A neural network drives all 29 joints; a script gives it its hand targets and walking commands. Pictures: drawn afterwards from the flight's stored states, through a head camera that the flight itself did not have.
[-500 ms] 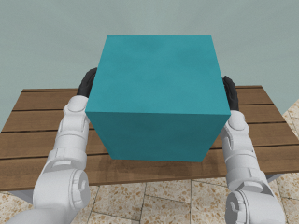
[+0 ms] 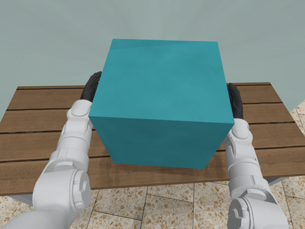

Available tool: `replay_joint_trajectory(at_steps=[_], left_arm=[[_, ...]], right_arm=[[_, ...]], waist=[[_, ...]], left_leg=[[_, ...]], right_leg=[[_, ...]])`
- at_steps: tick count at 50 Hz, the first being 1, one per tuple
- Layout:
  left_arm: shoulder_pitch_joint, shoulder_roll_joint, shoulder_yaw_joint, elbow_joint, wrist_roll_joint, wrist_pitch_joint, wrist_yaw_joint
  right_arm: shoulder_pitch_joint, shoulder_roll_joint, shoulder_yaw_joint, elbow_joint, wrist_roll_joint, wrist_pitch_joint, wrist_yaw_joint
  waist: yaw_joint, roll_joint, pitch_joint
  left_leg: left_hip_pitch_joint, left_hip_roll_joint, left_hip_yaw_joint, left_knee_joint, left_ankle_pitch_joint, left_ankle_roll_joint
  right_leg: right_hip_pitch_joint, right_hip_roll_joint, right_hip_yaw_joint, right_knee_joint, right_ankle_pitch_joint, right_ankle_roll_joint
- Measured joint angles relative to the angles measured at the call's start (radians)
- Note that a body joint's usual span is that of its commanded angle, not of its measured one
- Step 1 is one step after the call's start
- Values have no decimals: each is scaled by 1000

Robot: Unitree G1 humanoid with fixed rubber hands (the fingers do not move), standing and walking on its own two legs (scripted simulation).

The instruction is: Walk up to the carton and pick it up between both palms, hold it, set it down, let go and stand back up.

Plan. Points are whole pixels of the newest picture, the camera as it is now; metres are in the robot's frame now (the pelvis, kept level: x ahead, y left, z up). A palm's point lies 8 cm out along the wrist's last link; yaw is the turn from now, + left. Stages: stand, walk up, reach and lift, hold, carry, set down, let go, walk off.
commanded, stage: set down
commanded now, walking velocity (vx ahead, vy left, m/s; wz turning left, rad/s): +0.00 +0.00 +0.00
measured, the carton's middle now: (161, 107) +0.44 -0.03 +0.03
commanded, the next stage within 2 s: none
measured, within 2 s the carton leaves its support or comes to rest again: rests again in 0.74 s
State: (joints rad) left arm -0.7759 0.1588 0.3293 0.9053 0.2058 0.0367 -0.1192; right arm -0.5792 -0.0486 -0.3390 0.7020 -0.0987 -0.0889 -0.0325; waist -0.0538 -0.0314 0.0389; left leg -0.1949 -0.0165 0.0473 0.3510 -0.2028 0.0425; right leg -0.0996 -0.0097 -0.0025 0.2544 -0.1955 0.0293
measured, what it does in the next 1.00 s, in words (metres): stands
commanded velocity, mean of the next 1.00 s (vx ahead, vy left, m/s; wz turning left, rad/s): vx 0.00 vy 0.00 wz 0.00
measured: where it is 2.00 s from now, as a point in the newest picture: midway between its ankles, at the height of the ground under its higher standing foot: outside the picture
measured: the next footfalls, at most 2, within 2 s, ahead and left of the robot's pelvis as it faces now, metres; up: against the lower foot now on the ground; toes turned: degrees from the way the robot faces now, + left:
none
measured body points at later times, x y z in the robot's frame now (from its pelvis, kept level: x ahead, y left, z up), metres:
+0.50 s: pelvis +0.00 +0.00 +0.00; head +0.05 +0.02 +0.45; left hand +0.43 +0.17 +0.05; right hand +0.38 -0.21 +0.06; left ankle -0.01 +0.08 -0.75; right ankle -0.05 -0.14 -0.75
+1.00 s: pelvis +0.00 +0.00 +0.00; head +0.06 +0.02 +0.44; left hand +0.44 +0.17 +0.05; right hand +0.38 -0.21 +0.05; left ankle -0.01 +0.08 -0.75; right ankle -0.05 -0.14 -0.75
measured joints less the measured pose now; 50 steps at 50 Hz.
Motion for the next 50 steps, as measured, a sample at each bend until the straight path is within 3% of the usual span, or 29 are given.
replay_joint_trajectory(at_steps=[30, 50], left_arm=[[-12, 21, 0, 159, 0, -177, 16], [-42, 32, 0, 238, 0, -234, 19]], right_arm=[[10, 35, -58, 74, -66, -109, 0], [10, 50, -99, 118, -85, -140, 0]], waist=[[0, 0, -53], [0, 0, -43]], left_leg=[[-85, 0, 0, 0, 16, -4], [-99, -1, 0, 0, 18, -4]], right_leg=[[-97, 0, -2, 26, 0, 0], [-113, -2, -2, 30, 0, 0]])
